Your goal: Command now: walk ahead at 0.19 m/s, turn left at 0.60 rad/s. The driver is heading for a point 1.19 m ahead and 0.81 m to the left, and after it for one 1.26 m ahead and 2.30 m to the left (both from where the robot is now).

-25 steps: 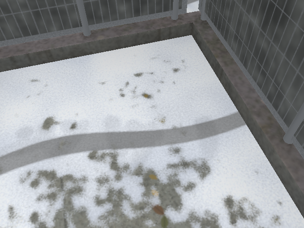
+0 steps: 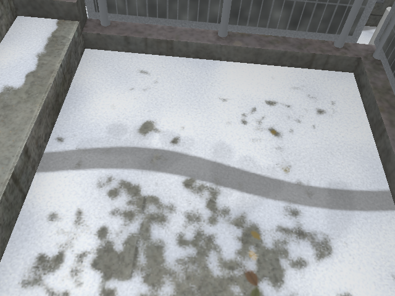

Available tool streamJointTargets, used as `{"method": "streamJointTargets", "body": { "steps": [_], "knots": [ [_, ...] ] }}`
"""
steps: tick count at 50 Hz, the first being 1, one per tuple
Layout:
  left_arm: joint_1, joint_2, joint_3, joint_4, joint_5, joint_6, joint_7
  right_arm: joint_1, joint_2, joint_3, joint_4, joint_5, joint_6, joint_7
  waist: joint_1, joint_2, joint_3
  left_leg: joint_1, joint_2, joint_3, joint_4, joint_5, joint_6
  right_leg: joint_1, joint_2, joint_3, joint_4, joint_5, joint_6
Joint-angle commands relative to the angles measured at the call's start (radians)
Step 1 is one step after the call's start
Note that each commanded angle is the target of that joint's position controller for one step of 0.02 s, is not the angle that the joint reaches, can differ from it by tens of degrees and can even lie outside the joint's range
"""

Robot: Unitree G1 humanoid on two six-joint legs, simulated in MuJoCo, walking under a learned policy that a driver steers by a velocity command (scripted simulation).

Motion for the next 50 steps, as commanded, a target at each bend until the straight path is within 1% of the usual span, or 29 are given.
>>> {"method": "streamJointTargets", "body": {
  "steps": [1,4,9,14,16,18,19,20,21,22,23,24,25,27,29,31,36,38,39,41,42,43,44,45,46,47,48,49,50],
  "knots": [
    [-0.1,0.116,0.033,-0.106,0.005,-0.043,-0.005,0.026,-0.159,-0.038,-0.048,0.007,-0.034,-0.016,-0.032,0.212,-0.027,0.199,0.252,-0.434,-0.368,-0.297,0.173,-0.285,-0.017,0.071,0.046,0.141,-0.014],
    [-0.089,0.087,0.026,-0.085,0.005,-0.072,-0.017,0.044,-0.151,-0.032,-0.039,-0.009,-0.05,-0.027,-0.025,0.186,-0.042,0.205,0.213,-0.38,-0.382,-0.16,0.163,-0.24,0.013,0.055,-0.055,0.288,-0.003],
    [-0.158,0.052,0.009,-0.09,-0.001,-0.094,-0.029,0.091,-0.181,-0.042,0.0,0.007,-0.061,-0.031,-0.054,0.198,-0.015,0.17,0.182,-0.349,-0.362,-0.062,0.159,-0.143,0.055,0.063,-0.337,0.357,0.024],
    [-0.201,0.062,0.005,-0.111,-0.017,-0.116,-0.046,0.117,-0.192,-0.046,0.024,0.02,-0.055,-0.023,-0.07,0.189,-0.003,0.122,0.184,-0.426,-0.308,-0.087,0.168,-0.012,0.079,0.077,-0.485,0.307,0.015],
    [-0.166,0.078,0.012,-0.11,-0.022,-0.127,-0.048,0.108,-0.185,-0.043,0.025,0.02,-0.051,-0.02,-0.048,0.199,-0.013,0.11,0.179,-0.466,-0.275,-0.078,0.158,0.08,0.085,0.076,-0.526,0.287,-0.004],
    [-0.056,0.09,0.022,-0.079,-0.017,-0.134,-0.045,0.087,-0.145,-0.03,0.02,0.023,-0.045,-0.022,0.021,0.191,-0.041,0.061,0.13,-0.463,-0.185,-0.028,0.12,0.268,0.079,0.065,-0.62,0.321,-0.037],
    [0.054,0.124,0.036,-0.062,-0.005,-0.137,-0.037,0.07,-0.101,-0.016,0.008,0.015,-0.046,-0.022,0.074,0.153,-0.107,-0.025,0.082,-0.409,-0.034,-0.021,0.078,0.452,-0.001,0.132,-0.626,0.298,-0.078],
    [0.172,0.197,0.049,-0.046,0.02,-0.135,-0.029,0.079,-0.028,0.004,-0.022,0.013,-0.05,-0.024,0.099,-0.063,-0.205,-0.243,-0.039,-0.241,0.282,-0.166,0.008,0.7,-0.199,0.4,-0.692,0.119,-0.164],
    [0.219,0.225,0.058,-0.018,0.02,-0.13,-0.042,0.119,-0.09,-0.008,-0.05,0.038,-0.057,-0.037,0.071,-0.254,-0.209,-0.438,-0.056,-0.187,0.51,-0.3,-0.015,0.733,-0.352,0.754,-0.786,-0.141,-0.265],
    [0.152,0.144,0.034,-0.035,0.003,-0.126,-0.041,0.122,-0.164,-0.028,-0.023,0.041,-0.056,-0.038,0.056,-0.155,-0.099,-0.498,0.016,-0.19,0.611,-0.218,-0.027,0.651,-0.341,0.693,-0.809,-0.198,-0.256],
    [0.121,0.097,0.021,-0.044,-0.001,-0.12,-0.031,0.076,-0.173,-0.032,-0.015,0.028,-0.054,-0.032,0.058,-0.109,-0.022,-0.512,0.043,-0.162,0.637,-0.138,-0.035,0.584,-0.286,0.552,-0.806,-0.097,-0.222],
    [0.094,0.077,0.013,-0.045,0.005,-0.115,-0.025,0.062,-0.155,-0.031,-0.008,0.019,-0.055,-0.029,0.045,-0.06,-0.002,-0.495,0.062,-0.147,0.635,-0.072,-0.04,0.538,-0.244,0.447,-0.814,0.024,-0.198],
    [0.085,0.058,0.005,-0.038,0.011,-0.112,-0.02,0.04,-0.14,-0.032,-0.013,0.017,-0.056,-0.023,0.039,-0.055,0.017,-0.486,0.085,-0.143,0.62,-0.023,-0.043,0.502,-0.222,0.364,-0.82,0.155,-0.189],
    [0.087,0.044,-0.005,-0.025,0.021,-0.117,-0.016,0.03,-0.103,-0.025,-0.009,0.026,-0.051,-0.01,0.035,-0.07,0.015,-0.455,0.1,-0.105,0.606,0.053,-0.05,0.458,-0.179,0.224,-0.843,0.313,-0.175],
    [0.104,0.054,-0.002,-0.004,0.019,-0.122,-0.016,-0.002,-0.074,-0.015,-0.027,0.016,-0.05,0.001,0.036,-0.068,0.015,-0.47,0.112,-0.083,0.571,0.083,-0.067,0.441,-0.175,0.148,-0.851,0.427,-0.193],
    [0.111,0.077,0.002,0.015,0.017,-0.117,-0.014,-0.038,-0.054,-0.004,-0.043,0.013,-0.052,0.009,0.037,-0.042,0.021,-0.487,0.117,-0.07,0.488,0.134,-0.084,0.445,-0.188,0.099,-0.861,0.509,-0.211],
    [0.139,0.124,0.004,0.053,0.004,-0.102,-0.009,-0.183,-0.026,0.017,-0.079,0.011,-0.063,0.042,0.078,-0.015,0.059,-0.39,0.108,0.025,0.197,0.304,-0.064,0.447,-0.18,-0.055,-0.872,0.586,-0.184],
    [0.162,0.145,0.008,0.071,-0.008,-0.095,-0.01,-0.22,-0.034,0.017,-0.095,0.016,-0.064,0.053,0.078,-0.018,0.071,-0.351,0.094,0.055,0.126,0.286,-0.038,0.486,-0.197,-0.088,-0.861,0.651,-0.173],
    [0.164,0.156,0.01,0.076,-0.013,-0.091,-0.01,-0.222,-0.045,0.012,-0.101,0.016,-0.064,0.058,0.065,-0.023,0.064,-0.319,0.078,0.071,0.098,0.257,-0.018,0.512,-0.205,-0.109,-0.833,0.757,-0.165],
    [0.156,0.214,0.026,0.07,-0.024,-0.071,-0.006,-0.179,-0.092,-0.009,-0.102,0.006,-0.06,0.061,0.02,-0.032,0.004,-0.222,0.015,0.124,0.081,0.166,0.028,0.579,-0.205,-0.153,-0.694,1.124,-0.15],
    [0.151,0.223,0.028,0.071,-0.029,-0.064,0.001,-0.095,-0.119,-0.026,-0.086,0.009,-0.056,0.059,-0.033,-0.043,-0.046,-0.11,-0.02,0.139,0.06,0.149,0.055,0.581,-0.205,-0.163,-0.572,1.255,-0.14],
    [0.139,0.21,0.022,0.063,-0.031,-0.06,0.006,0.067,-0.166,-0.054,-0.045,0.016,-0.051,0.049,-0.121,-0.035,-0.129,0.121,-0.051,0.134,-0.007,0.215,0.095,0.502,-0.176,-0.188,-0.377,1.233,-0.112],
    [0.157,0.162,0.002,0.045,-0.011,-0.065,0.008,0.232,-0.229,-0.084,-0.008,0.023,-0.038,0.028,-0.19,0.041,-0.214,0.433,0.027,-0.023,-0.012,0.211,0.142,0.258,-0.134,-0.182,-0.078,0.918,-0.075],
    [0.297,-0.002,-0.053,-0.011,0.03,-0.088,-0.016,0.176,-0.34,-0.09,-0.02,0.022,-0.05,0.02,-0.021,0.331,-0.33,0.753,0.317,-0.605,-0.071,0.055,0.337,-0.175,0.062,-0.088,0.293,-0.103,-0.025],
    [0.199,0.101,-0.039,-0.019,-0.009,-0.123,-0.025,0.211,-0.243,-0.068,-0.048,0.016,-0.063,0.024,-0.118,0.208,-0.456,0.755,0.377,-0.804,-0.234,-0.101,0.374,-0.253,0.07,0.109,0.391,-0.109,-0.031],
    [0.094,0.146,-0.025,-0.049,-0.045,-0.137,-0.029,0.165,-0.189,-0.049,-0.028,0.005,-0.077,0.027,-0.124,0.147,-0.282,0.628,0.337,-0.637,-0.269,-0.03,0.306,-0.307,0.024,0.102,0.353,0.002,-0.047],
    [0.073,0.129,-0.031,-0.057,-0.035,-0.142,-0.025,0.098,-0.169,-0.04,-0.026,0.01,-0.085,0.03,-0.075,0.072,-0.174,0.474,0.292,-0.499,-0.261,0.098,0.271,-0.286,-0.025,0.086,0.259,0.09,-0.053],
    [0.064,0.119,-0.029,-0.05,-0.007,-0.141,-0.018,0.047,-0.148,-0.032,-0.027,0.005,-0.089,0.032,-0.041,0.042,-0.123,0.349,0.261,-0.419,-0.274,0.213,0.248,-0.23,-0.052,0.079,0.187,0.129,-0.043],
    [0.084,0.125,-0.026,-0.043,0.0,-0.131,-0.019,0.014,-0.128,-0.022,-0.03,-0.011,-0.094,0.03,-0.01,0.057,-0.102,0.265,0.242,-0.366,-0.3,0.303,0.242,-0.168,-0.074,0.086,0.158,0.162,-0.038]
  ]
}}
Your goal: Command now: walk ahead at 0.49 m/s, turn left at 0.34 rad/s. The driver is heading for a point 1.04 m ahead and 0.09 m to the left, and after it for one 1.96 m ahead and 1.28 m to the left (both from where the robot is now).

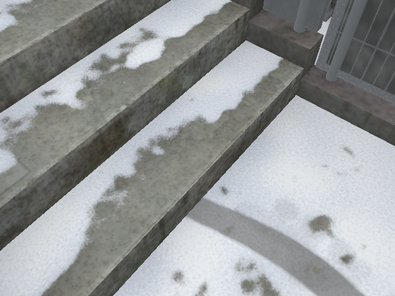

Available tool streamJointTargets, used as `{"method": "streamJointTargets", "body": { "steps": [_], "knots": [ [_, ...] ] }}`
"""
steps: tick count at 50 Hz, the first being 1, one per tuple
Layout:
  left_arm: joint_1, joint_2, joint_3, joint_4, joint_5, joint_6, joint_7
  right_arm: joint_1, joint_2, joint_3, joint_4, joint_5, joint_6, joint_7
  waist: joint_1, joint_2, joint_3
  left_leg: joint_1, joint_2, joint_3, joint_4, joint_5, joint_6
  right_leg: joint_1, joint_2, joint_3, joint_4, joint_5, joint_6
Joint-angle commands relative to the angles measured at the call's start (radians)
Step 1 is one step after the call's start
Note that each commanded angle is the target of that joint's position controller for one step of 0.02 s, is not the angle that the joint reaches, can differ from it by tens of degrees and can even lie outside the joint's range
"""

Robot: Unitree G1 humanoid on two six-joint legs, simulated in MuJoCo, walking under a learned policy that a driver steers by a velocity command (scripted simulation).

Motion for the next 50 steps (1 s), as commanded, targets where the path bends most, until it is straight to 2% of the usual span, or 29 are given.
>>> {"method": "streamJointTargets", "body": {
  "steps": [1,2,3,5,7,9,15,18,19,20,21,22,23,24,26,30,33,36,38,40,41,42,44,45,46,47,48,49,50],
  "knots": [
    [-0.005,0.133,0.028,-0.088,0.017,-0.014,-0.002,0.041,-0.11,-0.028,-0.043,-0.017,-0.03,-0.007,-0.014,0.017,-0.139,0.293,0.302,-0.399,-0.307,0.221,0.202,-0.254,-0.077,0.056,-0.037,0.097,0.006],
    [0.011,0.117,0.025,-0.083,0.02,-0.005,-0.004,0.041,-0.114,-0.027,-0.028,-0.013,-0.035,-0.01,-0.004,0.02,-0.133,0.264,0.298,-0.367,-0.325,0.263,0.207,-0.245,-0.081,0.047,-0.068,0.109,0.018],
    [0.065,0.033,-0.005,-0.048,0.103,0.048,-0.029,0.128,-0.111,-0.016,0.05,-0.045,-0.029,-0.02,0.01,0.002,-0.121,0.192,0.254,-0.248,-0.341,0.383,0.165,-0.167,-0.072,-0.022,-0.115,0.125,0.029],
    [0.011,0.033,-0.005,-0.068,0.087,0.077,-0.041,0.155,-0.122,-0.018,0.09,-0.033,-0.027,-0.021,-0.003,0.039,-0.055,0.156,0.21,-0.182,-0.374,0.407,0.133,-0.195,-0.073,-0.049,-0.191,0.22,0.043],
    [-0.045,0.053,-0.002,-0.078,0.069,0.084,-0.046,0.156,-0.112,-0.013,0.107,-0.023,-0.025,-0.014,-0.018,0.071,-0.045,0.179,0.191,-0.154,-0.376,0.381,0.107,-0.214,-0.076,-0.046,-0.292,0.326,0.042],
    [-0.137,0.041,-0.008,-0.101,0.061,0.077,-0.047,0.197,-0.12,-0.014,0.142,-0.023,-0.027,-0.015,-0.061,0.072,-0.023,0.226,0.208,-0.166,-0.4,0.298,0.104,-0.238,-0.07,-0.048,-0.384,0.407,0.034],
    [-0.253,0.057,0.001,-0.138,0.058,0.061,-0.046,0.258,-0.128,-0.014,0.21,-0.038,-0.034,-0.037,-0.094,0.074,-0.005,0.418,0.27,-0.191,-0.334,0.364,0.086,-0.253,-0.021,-0.055,-0.566,0.357,-0.02],
    [-0.137,0.065,0.011,-0.101,0.06,0.047,-0.038,0.232,-0.148,-0.017,0.231,-0.043,-0.026,-0.044,-0.038,0.077,-0.049,0.433,0.265,-0.168,-0.172,0.639,0.053,-0.072,0.051,-0.089,-0.634,0.199,-0.067],
    [-0.003,0.069,0.019,-0.057,0.062,0.038,-0.026,0.221,-0.145,-0.013,0.239,-0.043,-0.024,-0.043,0.027,0.045,-0.114,0.41,0.228,-0.135,-0.006,0.75,0.038,0.094,0.086,-0.11,-0.702,0.221,-0.091],
    [0.162,0.122,0.035,-0.021,0.072,0.027,-0.01,0.233,-0.111,0.0,0.232,-0.044,-0.03,-0.043,0.094,-0.008,-0.219,0.276,0.185,-0.105,0.238,0.607,0.018,0.343,-0.023,0.005,-0.721,0.223,-0.14],
    [0.255,0.253,0.068,-0.019,0.088,0.025,-0.002,0.321,-0.023,0.02,0.201,-0.008,-0.035,-0.042,0.082,-0.234,-0.34,-0.045,0.012,-0.007,0.629,0.104,-0.034,0.604,-0.315,0.455,-0.788,0.184,-0.255],
    [0.224,0.221,0.063,0.0,0.047,0.041,-0.013,0.332,-0.079,0.006,0.223,-0.037,-0.034,-0.047,0.048,-0.227,-0.342,-0.158,-0.037,-0.109,0.744,-0.316,-0.025,0.57,-0.356,0.69,-0.92,0.241,-0.283],
    [0.117,0.156,0.05,-0.011,0.03,0.047,-0.015,0.294,-0.095,0.0,0.232,-0.044,-0.027,-0.046,-0.006,-0.13,-0.195,-0.181,0.043,-0.131,0.766,-0.239,-0.017,0.436,-0.316,0.533,-0.919,0.156,-0.264],
    [0.055,0.087,0.033,-0.019,0.029,0.047,-0.019,0.234,-0.092,0.005,0.229,-0.044,-0.027,-0.039,-0.009,-0.051,-0.115,-0.171,0.082,-0.107,0.724,-0.181,-0.017,0.322,-0.272,0.411,-0.946,0.158,-0.247],
    [0.021,0.043,0.015,0.003,0.033,0.038,-0.015,0.203,-0.059,0.013,0.229,-0.052,-0.01,-0.029,-0.04,-0.083,-0.038,-0.136,0.136,-0.075,0.627,-0.126,-0.028,0.211,-0.178,0.246,-1.002,0.262,-0.2],
    [0.081,0.067,0.019,0.06,0.025,0.012,-0.014,0.174,-0.025,0.024,0.246,-0.061,0.012,-0.019,-0.047,-0.077,-0.057,-0.15,0.149,-0.024,0.559,-0.07,-0.068,0.239,-0.143,0.116,-1.035,0.515,-0.209],
    [0.121,0.068,0.02,0.101,0.019,0.014,-0.014,0.037,-0.013,0.031,0.218,-0.065,0.014,-0.018,-0.02,-0.071,-0.02,-0.228,0.171,-0.002,0.383,0.024,-0.1,0.281,-0.121,0.06,-1.065,0.54,-0.206],
    [0.155,0.026,0.006,0.128,0.039,0.018,-0.01,0.018,0.028,0.047,0.235,-0.048,0.013,-0.026,-0.013,-0.113,-0.066,-0.163,0.146,0.056,0.37,0.015,-0.093,0.3,-0.111,0.021,-1.02,0.601,-0.207],
    [0.175,0.039,0.008,0.144,0.039,0.017,-0.005,-0.067,0.022,0.05,0.213,-0.056,0.005,-0.033,0.004,-0.065,-0.021,-0.217,0.163,0.05,0.333,0.011,-0.079,0.32,-0.148,0.052,-1.029,0.553,-0.228],
    [0.196,0.05,0.009,0.156,0.052,0.019,-0.002,-0.134,0.023,0.05,0.186,-0.063,0.0,-0.029,0.016,-0.073,0.013,-0.28,0.157,0.06,0.327,-0.047,-0.063,0.388,-0.173,0.073,-1.014,0.605,-0.234],
    [0.227,0.067,0.017,0.183,0.053,0.028,0.003,-0.146,0.038,0.055,0.161,-0.071,0.004,-0.034,0.004,-0.091,0.026,-0.318,0.163,0.028,0.332,-0.171,-0.044,0.439,-0.219,0.101,-0.992,0.679,-0.238],
    [0.205,0.04,0.009,0.178,0.053,0.031,0.007,-0.115,0.038,0.057,0.159,-0.053,0.001,-0.043,-0.026,-0.058,-0.007,-0.279,0.137,0.04,0.326,-0.234,-0.021,0.482,-0.209,0.065,-0.933,0.909,-0.228],
    [0.162,0.062,0.013,0.17,0.051,0.036,0.008,0.045,0.021,0.045,0.212,-0.031,-0.008,-0.061,-0.086,-0.081,-0.101,-0.033,0.055,0.055,0.174,-0.207,0.014,0.468,-0.16,0.01,-0.739,1.321,-0.186],
    [0.127,0.094,0.025,0.172,0.028,0.042,0.012,0.16,0.02,0.035,0.247,-0.031,-0.017,-0.076,-0.144,-0.086,-0.145,0.107,0.053,0.049,-0.014,-0.083,0.022,0.447,-0.141,0.003,-0.602,1.28,-0.161],
    [0.072,0.089,0.025,0.151,0.002,0.039,0.009,0.316,-0.037,0.011,0.303,-0.041,-0.022,-0.088,-0.208,-0.039,-0.21,0.377,0.114,-0.033,-0.147,0.024,0.035,0.278,-0.089,-0.014,-0.412,1.059,-0.123],
    [0.034,-0.008,-0.001,0.111,0.003,0.028,0.008,0.394,-0.161,-0.019,0.316,-0.075,-0.017,-0.095,-0.198,0.112,-0.214,0.566,0.389,-0.371,-0.221,0.143,0.086,0.0,0.04,-0.065,-0.065,0.297,-0.091],
    [0.081,-0.067,-0.005,0.118,0.033,0.038,0.01,0.332,-0.212,-0.025,0.311,-0.055,-0.012,-0.086,-0.109,0.082,-0.148,0.571,0.483,-0.636,-0.239,0.411,0.159,-0.24,0.145,0.043,0.126,-0.029,-0.083],
    [0.127,-0.052,0.004,0.117,0.048,0.047,0.007,0.337,-0.173,-0.032,0.337,-0.02,-0.002,-0.074,-0.104,0.083,-0.118,0.469,0.509,-0.578,-0.23,0.282,0.233,-0.261,0.107,0.101,0.199,-0.019,-0.088],
    [0.093,-0.05,0.008,0.101,0.046,0.046,0.001,0.279,-0.066,-0.006,0.343,-0.026,0.001,-0.062,-0.076,0.104,-0.025,0.427,0.463,-0.513,-0.259,0.082,0.247,-0.35,0.075,0.064,0.253,0.002,-0.084]
  ]
}}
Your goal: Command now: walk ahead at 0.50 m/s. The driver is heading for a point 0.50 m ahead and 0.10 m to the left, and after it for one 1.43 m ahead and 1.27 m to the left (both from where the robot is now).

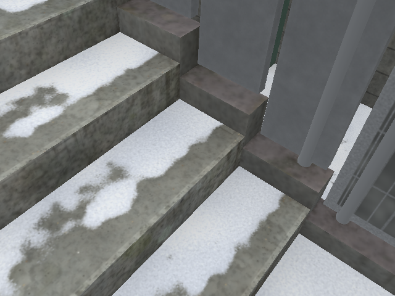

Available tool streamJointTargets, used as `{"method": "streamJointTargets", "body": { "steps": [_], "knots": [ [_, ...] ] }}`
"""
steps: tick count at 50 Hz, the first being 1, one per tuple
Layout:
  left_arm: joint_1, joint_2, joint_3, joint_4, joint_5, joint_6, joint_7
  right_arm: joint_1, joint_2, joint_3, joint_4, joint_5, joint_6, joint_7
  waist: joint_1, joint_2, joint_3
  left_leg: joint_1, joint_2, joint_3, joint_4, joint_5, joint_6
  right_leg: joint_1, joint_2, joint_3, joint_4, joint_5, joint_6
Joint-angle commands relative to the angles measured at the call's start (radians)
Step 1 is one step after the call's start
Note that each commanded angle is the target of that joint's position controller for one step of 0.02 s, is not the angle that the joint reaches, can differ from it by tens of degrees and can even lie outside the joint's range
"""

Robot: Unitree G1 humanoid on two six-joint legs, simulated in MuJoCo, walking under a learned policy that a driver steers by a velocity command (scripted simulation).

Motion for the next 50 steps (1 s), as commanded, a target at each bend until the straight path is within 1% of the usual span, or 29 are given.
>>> {"method": "streamJointTargets", "body": {
  "steps": [1,5,11,14,17,19,20,21,22,23,24,25,26,27,29,30,32,34,37,39,40,41,42,43,44,45,46,47,50],
  "knots": [
    [-0.062,0.054,0.018,-0.113,0.011,-0.013,-0.011,0.211,-0.091,-0.034,0.074,0.019,0.016,0.012,-0.039,0.165,0.115,0.221,0.348,-0.49,-0.347,-0.009,0.227,-0.523,-0.058,0.028,0.411,0.012,0.008],
    [-0.153,-0.018,0.0,-0.181,0.013,0.023,-0.037,0.218,-0.063,-0.015,0.115,0.019,-0.013,0.016,0.019,0.126,0.124,0.127,0.238,-0.261,-0.335,0.329,0.142,-0.666,-0.063,-0.018,0.553,0.028,0.046],
    [-0.358,0.026,-0.013,-0.369,0.038,0.042,-0.027,0.216,-0.12,-0.032,0.13,0.005,-0.053,-0.016,0.031,0.137,0.068,0.154,0.208,-0.14,-0.424,0.579,0.094,-0.713,-0.138,-0.081,0.32,0.111,0.049],
    [-0.376,-0.014,-0.031,-0.366,0.022,0.051,0.001,0.368,-0.119,-0.036,0.185,0.0,-0.044,-0.033,-0.037,0.165,0.025,0.515,0.278,-0.167,-0.435,0.707,0.121,-0.93,-0.162,-0.11,0.393,0.03,0.021],
    [-0.651,-0.045,-0.057,-0.493,0.021,0.002,-0.008,0.441,-0.089,-0.034,0.213,-0.03,0.0,-0.042,-0.118,0.109,0.108,0.707,0.298,-0.142,-0.439,0.586,0.11,-1.232,-0.203,-0.121,0.315,-0.268,0.006],
    [-0.741,-0.064,-0.075,-0.543,-0.003,0.0,-0.017,0.505,-0.088,-0.033,0.243,-0.053,0.005,-0.043,-0.157,0.127,0.104,0.807,0.33,-0.171,-0.43,0.875,0.115,-1.265,-0.184,-0.146,0.314,-0.265,0.016],
    [-0.596,-0.014,-0.065,-0.508,-0.02,-0.013,0.001,0.343,-0.081,-0.034,0.189,-0.047,0.021,-0.025,-0.064,0.181,0.093,0.695,0.234,-0.042,-0.342,1.266,0.09,-1.08,-0.139,-0.151,0.19,-0.359,0.015],
    [-0.368,0.033,-0.06,-0.448,-0.028,-0.024,-0.014,0.206,-0.13,-0.042,0.105,-0.009,0.03,-0.009,0.051,0.074,-0.133,0.39,0.144,-0.005,-0.209,1.5,0.078,-0.394,-0.062,-0.224,-0.173,-0.009,0.016],
    [-0.181,0.061,-0.027,-0.423,-0.043,-0.038,-0.018,0.27,-0.18,-0.049,0.093,0.051,0.021,0.022,0.125,0.016,-0.399,0.205,0.085,-0.022,0.062,1.452,0.02,0.215,-0.067,-0.146,-0.264,0.427,0.031],
    [-0.063,0.004,-0.018,-0.365,-0.053,-0.038,-0.033,0.333,-0.188,-0.05,0.085,0.084,-0.016,0.043,0.145,-0.053,-0.568,-0.099,0.145,-0.131,0.29,1.26,-0.029,0.671,-0.152,0.037,-0.309,0.538,-0.011],
    [0.034,0.12,0.028,-0.27,-0.016,-0.022,-0.031,0.163,-0.207,-0.054,0.032,0.123,-0.028,0.061,0.214,-0.204,-0.56,-0.4,-0.074,-0.039,0.676,0.307,-0.104,0.869,-0.308,0.197,-0.48,0.656,-0.027],
    [0.025,0.152,0.061,-0.268,0.011,0.003,0.004,0.082,-0.198,-0.064,-0.026,0.094,-0.026,0.031,0.17,-0.168,-0.604,-0.543,-0.054,-0.107,1.075,-0.119,-0.135,0.867,-0.415,0.265,-0.556,0.878,-0.038],
    [0.037,0.18,0.067,-0.231,0.036,0.013,0.039,-0.024,-0.102,-0.049,-0.07,0.051,-0.035,0.001,0.148,-0.172,-0.525,-0.782,-0.021,-0.129,1.271,-0.216,-0.15,0.878,-0.478,0.291,-0.489,0.86,-0.09],
    [0.008,0.181,0.084,-0.227,0.04,0.029,0.096,-0.049,-0.103,-0.049,-0.123,0.026,-0.012,-0.009,0.059,-0.011,-0.476,-0.777,0.062,-0.129,1.377,-0.186,-0.136,0.772,-0.506,0.225,-0.499,0.889,-0.054],
    [-0.04,0.1,0.065,-0.166,0.046,0.012,0.132,-0.07,-0.038,-0.035,-0.141,0.014,0.054,-0.003,-0.041,0.065,-0.223,-0.699,0.141,-0.185,1.523,-0.232,-0.087,0.378,-0.517,0.154,-0.624,0.511,0.017],
    [-0.122,0.012,0.03,-0.159,0.062,-0.005,0.092,-0.065,0.026,-0.018,-0.169,0.005,0.068,0.003,-0.14,0.085,-0.074,-0.66,0.162,-0.245,1.406,-0.275,-0.005,0.108,-0.487,0.104,-0.711,0.186,0.061],
    [-0.187,-0.018,0.04,-0.139,0.082,-0.003,0.054,-0.043,-0.028,-0.048,-0.177,0.039,0.108,-0.019,-0.222,0.214,0.072,-0.376,0.007,-0.087,1.181,-0.18,0.008,-0.237,-0.274,-0.158,-0.841,0.29,0.188],
    [-0.425,0.204,0.097,-0.267,0.069,0.014,0.054,0.163,-0.026,-0.048,-0.213,0.056,0.155,-0.002,-0.345,0.004,0.046,-0.12,-0.08,-0.037,0.96,-0.106,-0.009,-0.398,-0.218,-0.329,-0.894,0.472,0.171],
    [-0.489,0.166,0.072,-0.348,0.065,0.06,0.041,0.274,-0.07,-0.073,-0.213,0.054,0.22,-0.007,-0.304,-0.241,-0.002,-0.193,-0.199,0.085,1.492,-0.196,-0.085,-0.373,-0.358,-0.407,-1.003,0.536,0.058],
    [-0.43,0.165,0.061,-0.321,-0.019,0.138,0.038,0.229,-0.031,-0.043,-0.252,-0.001,0.237,0.007,-0.308,-0.148,0.082,-0.395,-0.166,0.066,1.518,-0.381,-0.046,-0.273,-0.433,-0.485,-0.991,0.313,0.113],
    [-0.711,0.46,0.126,-0.421,-0.082,0.09,-0.017,0.256,0.011,-0.002,-0.392,-0.05,0.26,0.006,-0.464,-0.644,0.211,-0.147,0.21,-0.156,0.902,-0.433,-0.042,-0.596,-0.81,-0.222,-1.113,-0.148,0.1],
    [-0.558,0.345,0.12,-0.32,-0.06,0.1,-0.018,0.263,-0.146,-0.044,-0.318,-0.047,0.237,0.01,-0.353,-0.377,0.019,-0.12,0.052,-0.161,0.708,-0.629,0.024,-0.34,-0.534,-0.333,-0.838,-0.225,0.122],
    [-0.289,0.177,0.073,-0.243,-0.015,0.138,0.012,0.133,-0.184,-0.065,-0.237,-0.027,0.217,0.037,-0.144,0.052,0.122,-0.268,-0.081,-0.278,0.474,-0.678,0.127,-0.34,-0.367,-0.305,-0.379,-0.317,0.083],
    [-0.204,0.076,0.022,-0.347,0.005,0.166,-0.011,0.002,-0.309,-0.062,-0.3,0.067,0.155,0.044,-0.036,0.606,0.31,-0.535,-0.036,-1.023,-0.114,-0.545,0.17,-0.541,-0.131,-0.089,0.047,-0.444,0.149],
    [-0.285,0.054,0.022,-0.421,0.089,0.146,-0.008,-0.1,-0.335,-0.07,-0.331,0.124,0.113,0.039,-0.039,0.824,0.359,-0.657,-0.008,-1.428,-0.509,-0.696,0.149,-0.596,-0.093,0.073,0.331,-0.322,0.158],
    [-0.301,0.072,0.032,-0.462,0.076,0.125,-0.002,-0.189,-0.279,-0.039,-0.368,0.05,0.07,0.035,0.071,0.457,0.342,-0.638,0.087,-1.437,-0.491,-0.332,0.056,-0.593,-0.038,0.165,0.457,-0.103,0.133],
    [-0.338,0.077,0.026,-0.461,0.078,0.097,0.013,-0.262,-0.283,-0.054,-0.359,0.002,0.066,0.019,0.091,0.297,0.283,-0.637,0.055,-1.267,-0.324,-0.261,0.007,-0.594,-0.046,0.134,0.517,0.02,0.114],
    [-0.355,0.095,0.023,-0.454,0.068,0.076,0.02,-0.274,-0.265,-0.064,-0.335,-0.017,0.066,0.003,0.081,0.221,0.218,-0.592,0.04,-1.094,-0.166,-0.174,0.047,-0.565,-0.06,0.098,0.507,0.108,0.111],
    [-0.308,0.118,0.046,-0.4,0.026,0.068,0.01,-0.126,-0.132,-0.057,-0.229,0.012,0.06,-0.032,0.002,0.146,-0.033,-0.291,0.0,-0.677,0.33,0.349,0.159,-0.491,-0.022,0.061,0.472,0.147,0.125]
  ]
}}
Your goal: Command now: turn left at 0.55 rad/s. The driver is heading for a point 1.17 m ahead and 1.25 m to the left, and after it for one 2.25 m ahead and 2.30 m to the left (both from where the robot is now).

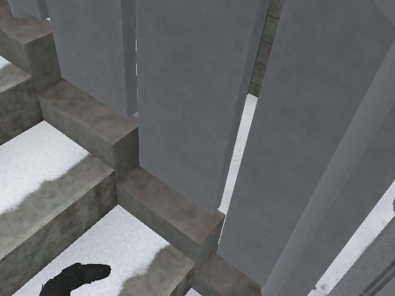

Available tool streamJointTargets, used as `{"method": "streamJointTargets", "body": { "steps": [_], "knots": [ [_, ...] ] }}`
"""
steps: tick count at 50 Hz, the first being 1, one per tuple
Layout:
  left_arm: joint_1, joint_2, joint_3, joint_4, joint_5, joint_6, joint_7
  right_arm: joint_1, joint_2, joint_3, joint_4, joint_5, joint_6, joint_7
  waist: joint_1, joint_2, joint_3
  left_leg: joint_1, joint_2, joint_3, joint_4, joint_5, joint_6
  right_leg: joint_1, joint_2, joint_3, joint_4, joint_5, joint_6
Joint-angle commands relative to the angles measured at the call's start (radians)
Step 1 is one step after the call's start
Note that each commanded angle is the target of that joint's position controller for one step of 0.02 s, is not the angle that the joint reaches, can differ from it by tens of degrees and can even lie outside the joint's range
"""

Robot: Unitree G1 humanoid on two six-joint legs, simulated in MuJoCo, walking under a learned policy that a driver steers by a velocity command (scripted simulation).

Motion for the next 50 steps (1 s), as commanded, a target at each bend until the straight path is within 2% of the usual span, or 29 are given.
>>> {"method": "streamJointTargets", "body": {
  "steps": [1,3,5,6,9,12,15,16,18,19,21,22,23,24,25,26,28,31,33,34,35,36,37,38,40,41,43,49,50],
  "knots": [
    [0.023,0.125,0.054,-0.064,-0.031,-0.033,-0.004,-0.253,-0.16,-0.058,-0.147,0.015,-0.068,-0.05,0.121,0.166,-0.051,0.179,0.17,-0.52,-0.458,0.901,0.205,-0.099,0.019,0.051,0.004,0.005,-0.012],
    [-0.129,0.071,0.066,-0.145,-0.079,-0.07,0.009,0.002,-0.143,-0.068,-0.108,0.052,-0.083,-0.102,0.033,0.183,-0.167,0.397,0.202,-0.624,-0.466,0.986,0.195,-0.09,0.049,0.168,-0.032,-0.141,0.029],
    [-0.165,0.066,0.062,-0.15,-0.08,-0.072,0.011,-0.005,-0.156,-0.081,-0.13,0.072,-0.076,-0.121,0.035,0.19,-0.193,0.591,0.219,-0.606,-0.512,1.111,0.173,-0.184,0.075,0.19,-0.018,-0.249,0.05],
    [-0.133,0.023,0.03,-0.15,-0.041,-0.061,-0.011,-0.021,-0.212,-0.096,-0.111,0.016,-0.045,-0.11,0.051,0.229,-0.078,0.519,0.206,-0.572,-0.579,1.067,0.269,-0.306,0.061,0.095,0.005,-0.286,-0.033],
    [-0.138,0.056,0.047,-0.161,-0.039,-0.065,0.004,-0.02,-0.279,-0.12,-0.158,-0.016,-0.05,-0.084,0.015,0.099,-0.111,0.57,0.247,-0.659,-0.646,1.219,0.252,-0.308,0.068,0.099,0.019,-0.281,-0.058],
    [-0.084,0.101,0.049,-0.185,-0.02,-0.078,-0.013,-0.098,-0.25,-0.105,-0.152,-0.016,-0.061,-0.082,0.092,0.238,-0.136,0.389,0.195,-0.516,-0.643,1.189,0.151,-0.109,0.016,0.127,-0.116,-0.314,-0.095],
    [-0.058,0.135,0.032,-0.219,-0.025,-0.055,-0.018,-0.186,-0.302,-0.132,-0.18,-0.017,-0.061,-0.07,0.12,0.172,-0.151,0.412,0.206,-0.537,-0.682,1.118,0.045,-0.043,-0.056,0.14,-0.406,-0.212,-0.094],
    [0.031,0.054,-0.016,-0.234,-0.026,-0.037,-0.035,-0.31,-0.285,-0.129,-0.225,0.009,-0.049,-0.065,0.213,0.149,-0.169,0.265,0.133,-0.415,-0.701,0.985,-0.042,0.248,-0.063,0.095,-0.759,0.028,-0.112],
    [0.242,0.075,0.019,-0.095,-0.074,0.002,-0.014,-0.336,-0.247,-0.113,-0.217,0.011,-0.034,-0.059,0.317,0.102,-0.126,0.01,-0.064,-0.237,-0.52,0.569,-0.059,0.725,-0.039,-0.065,-1.169,0.507,-0.039],
    [0.3,0.106,0.025,-0.05,-0.055,-0.019,-0.014,-0.368,-0.219,-0.118,-0.269,0.0,-0.048,-0.041,0.329,-0.175,-0.106,-0.16,-0.151,-0.19,-0.305,0.013,-0.088,0.893,-0.161,0.075,-1.207,0.727,-0.057],
    [0.236,0.024,0.005,0.022,-0.077,-0.036,0.011,-0.251,-0.163,-0.08,-0.226,-0.038,-0.067,-0.041,0.206,-0.16,0.088,-0.125,-0.123,-0.063,0.004,-0.069,-0.039,0.793,-0.152,-0.098,-1.587,0.938,0.0],
    [0.196,0.057,0.007,0.03,-0.061,-0.051,0.019,-0.116,-0.173,-0.108,-0.247,-0.004,-0.074,-0.049,0.093,-0.15,0.089,-0.113,-0.158,-0.041,0.186,-0.14,-0.033,0.739,-0.221,-0.087,-1.463,1.429,0.045],
    [0.201,0.156,0.033,0.02,-0.04,-0.067,0.014,-0.126,-0.143,-0.1,-0.287,0.018,-0.073,-0.047,0.024,-0.263,-0.002,-0.441,-0.13,0.064,0.429,-0.204,-0.079,1.018,-0.331,-0.023,-1.103,2.147,-0.019],
    [0.237,0.182,0.053,0.038,-0.022,-0.059,-0.007,-0.112,-0.142,-0.087,-0.284,0.015,-0.069,-0.044,0.04,-0.36,-0.112,-0.61,-0.02,0.089,0.592,-0.169,-0.078,1.193,-0.467,-0.025,-0.946,2.276,-0.147],
    [0.252,0.171,0.065,0.031,-0.067,-0.043,-0.028,-0.13,-0.141,-0.086,-0.238,0.0,-0.043,-0.033,0.109,-0.253,-0.178,-0.639,-0.009,0.124,0.723,-0.137,-0.061,1.181,-0.444,-0.083,-0.928,2.125,-0.208],
    [0.267,0.228,0.09,0.035,-0.057,-0.034,-0.024,-0.214,-0.116,-0.08,-0.263,-0.022,-0.042,-0.029,0.125,-0.27,-0.19,-0.662,0.03,0.071,0.914,-0.16,-0.043,1.12,-0.473,-0.085,-0.965,2.019,-0.203],
    [0.182,0.337,0.134,-0.026,-0.04,-0.057,-0.008,-0.513,-0.119,-0.08,-0.427,-0.01,0.014,-0.042,0.206,-0.274,0.066,-0.864,0.206,-0.148,0.903,-0.103,-0.024,0.911,-0.782,0.125,-1.136,1.498,-0.285],
    [0.231,0.305,0.116,0.057,-0.025,-0.059,-0.003,-0.572,-0.108,-0.071,-0.422,-0.043,0.015,-0.03,0.144,0.051,0.128,-0.773,0.131,0.028,0.757,-0.153,0.009,0.849,-0.543,-0.135,-1.227,1.306,-0.19],
    [0.157,0.296,0.106,0.041,-0.022,-0.035,0.02,-0.419,-0.041,-0.035,-0.425,-0.025,-0.001,-0.01,0.02,0.097,0.04,-0.359,0.193,0.064,0.162,0.02,0.076,0.646,-0.359,-0.3,-1.177,1.178,-0.059],
    [-0.113,0.413,0.147,0.014,-0.088,0.025,0.062,-0.271,-0.112,-0.045,-0.44,0.025,0.005,-0.006,-0.071,-0.081,-0.065,-0.028,0.146,0.215,-0.111,0.226,-0.003,0.547,-0.274,-0.343,-1.173,1.371,-0.091],
    [-0.097,0.399,0.127,-0.023,-0.111,0.021,0.078,-0.161,-0.199,-0.081,-0.395,0.046,-0.008,-0.006,-0.065,-0.202,-0.219,0.208,0.12,0.161,-0.164,0.258,-0.017,0.598,-0.291,-0.282,-1.023,1.588,-0.101],
    [0.025,0.327,0.091,-0.074,-0.103,-0.026,0.003,-0.077,-0.226,-0.076,-0.335,0.012,0.0,-0.001,-0.025,-0.049,-0.367,0.407,-0.093,0.036,-0.113,0.061,0.092,0.536,-0.286,-0.227,-0.663,1.758,-0.111],
    [0.0,0.137,0.051,-0.03,-0.134,-0.06,-0.02,-0.038,-0.339,-0.107,-0.365,-0.008,-0.002,0.015,0.019,0.278,-0.317,0.492,0.004,-0.202,-0.553,0.429,0.146,0.356,-0.157,-0.166,-0.421,0.494,-0.073],
    [-0.018,0.109,0.048,-0.119,-0.138,-0.074,-0.036,-0.155,-0.379,-0.099,-0.412,-0.034,-0.033,-0.021,0.1,0.626,-0.374,0.45,0.239,-0.841,-1.023,0.573,0.296,0.143,0.149,-0.024,0.11,-0.205,-0.022],
    [-0.081,0.058,0.033,-0.121,-0.115,-0.071,-0.078,-0.135,-0.217,-0.037,-0.369,-0.033,-0.064,-0.016,0.12,0.358,-0.229,0.299,0.218,-0.653,-0.953,0.416,0.242,0.01,0.142,0.079,0.346,-0.166,-0.054],
    [-0.002,0.042,0.042,-0.084,-0.1,-0.038,-0.032,-0.176,-0.189,-0.036,-0.334,0.009,-0.06,-0.002,0.179,0.192,-0.107,0.238,0.189,-0.573,-0.914,0.424,0.208,-0.025,0.138,0.038,0.314,-0.13,-0.049],
    [0.032,-0.004,0.01,-0.124,-0.075,-0.043,-0.01,-0.216,-0.124,-0.019,-0.315,0.025,-0.06,-0.016,0.225,0.149,-0.014,0.162,0.182,-0.489,-0.856,0.477,0.173,-0.062,0.087,0.048,0.385,-0.134,-0.06],
    [-0.171,0.072,0.012,-0.255,-0.087,-0.101,0.015,-0.213,-0.205,-0.052,-0.364,0.053,-0.107,-0.078,0.175,0.022,0.047,0.323,0.154,-0.429,-1.144,0.401,0.07,-0.107,0.041,0.052,-0.11,-0.065,-0.077],
    [-0.088,0.051,-0.018,-0.226,-0.03,-0.044,-0.006,-0.158,-0.273,-0.078,-0.285,0.013,-0.051,-0.051,0.136,0.047,0.138,0.296,0.141,-0.346,-1.153,0.316,0.082,-0.219,0.025,-0.042,-0.227,-0.057,-0.037]
  ]
}}
Keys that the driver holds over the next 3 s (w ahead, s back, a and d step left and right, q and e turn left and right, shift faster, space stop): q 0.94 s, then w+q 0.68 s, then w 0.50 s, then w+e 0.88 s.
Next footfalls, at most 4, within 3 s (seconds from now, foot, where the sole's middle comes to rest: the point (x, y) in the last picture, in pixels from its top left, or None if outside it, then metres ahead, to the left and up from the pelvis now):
0.44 right None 0.02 -0.37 -0.81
0.72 left None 0.12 0.02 -0.65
1.28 right None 0.22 -0.08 -0.65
1.66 left None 0.17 0.47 -0.49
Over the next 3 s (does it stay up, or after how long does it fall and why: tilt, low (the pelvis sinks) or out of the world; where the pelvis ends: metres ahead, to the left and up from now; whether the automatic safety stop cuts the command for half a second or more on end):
stays up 0.40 0.99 0.58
